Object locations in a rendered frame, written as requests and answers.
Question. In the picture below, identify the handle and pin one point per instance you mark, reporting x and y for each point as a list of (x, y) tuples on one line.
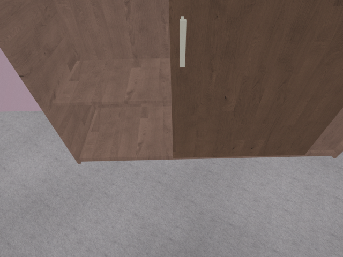
[(183, 25)]

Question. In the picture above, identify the wardrobe door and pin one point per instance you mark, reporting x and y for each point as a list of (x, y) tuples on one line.
[(332, 135), (261, 77)]

